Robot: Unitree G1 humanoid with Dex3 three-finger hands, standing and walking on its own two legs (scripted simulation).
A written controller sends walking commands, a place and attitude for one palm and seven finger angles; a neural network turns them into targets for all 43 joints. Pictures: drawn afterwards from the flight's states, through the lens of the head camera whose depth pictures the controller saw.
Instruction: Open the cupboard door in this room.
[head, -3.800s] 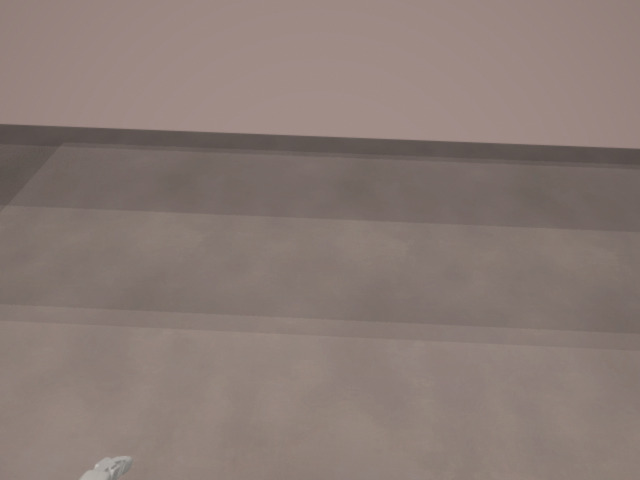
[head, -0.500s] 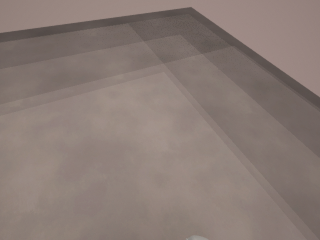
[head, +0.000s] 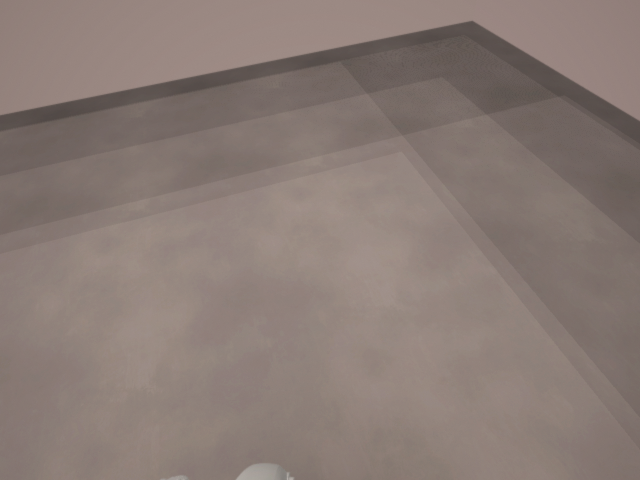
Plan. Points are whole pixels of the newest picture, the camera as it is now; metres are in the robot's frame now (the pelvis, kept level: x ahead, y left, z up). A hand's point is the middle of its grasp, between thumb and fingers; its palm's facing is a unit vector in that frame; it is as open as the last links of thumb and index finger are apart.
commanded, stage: turn or walk to find it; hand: left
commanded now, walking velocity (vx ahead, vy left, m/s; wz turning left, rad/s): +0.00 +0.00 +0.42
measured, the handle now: out of the picture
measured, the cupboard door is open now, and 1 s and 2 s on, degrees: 0 0 0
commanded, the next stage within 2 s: none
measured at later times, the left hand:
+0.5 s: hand out of the picture -0.03 +0.28 -0.18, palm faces +0.27 -0.93 -0.23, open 7.4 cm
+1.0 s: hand out of the picture -0.05 +0.21 -0.15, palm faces +0.43 -0.86 -0.27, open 7.4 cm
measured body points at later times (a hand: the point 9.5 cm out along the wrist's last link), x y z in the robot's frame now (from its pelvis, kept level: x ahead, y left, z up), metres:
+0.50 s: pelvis -0.03 +0.06 +0.00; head -0.01 +0.09 +0.45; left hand -0.05 +0.33 -0.16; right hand +0.11 -0.16 -0.13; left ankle -0.05 +0.15 -0.74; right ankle -0.02 -0.09 -0.67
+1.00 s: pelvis -0.05 +0.00 +0.00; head -0.03 -0.03 +0.45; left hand -0.08 +0.25 -0.13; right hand +0.08 -0.23 -0.17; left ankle -0.14 +0.14 -0.65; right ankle -0.01 -0.08 -0.74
